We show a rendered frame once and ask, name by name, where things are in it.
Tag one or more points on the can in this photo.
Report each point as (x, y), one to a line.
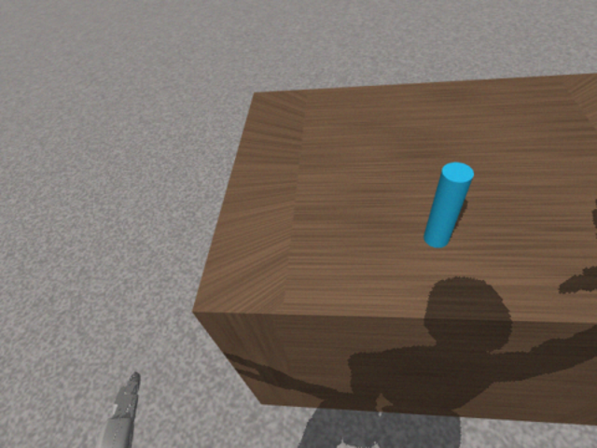
(452, 188)

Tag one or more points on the left robot hand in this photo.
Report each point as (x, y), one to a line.
(117, 432)

